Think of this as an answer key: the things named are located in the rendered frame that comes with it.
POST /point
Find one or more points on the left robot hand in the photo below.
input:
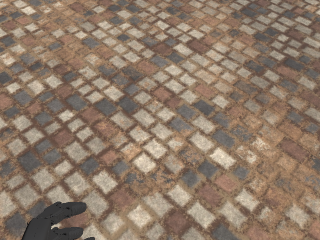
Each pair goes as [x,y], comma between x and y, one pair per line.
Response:
[39,228]

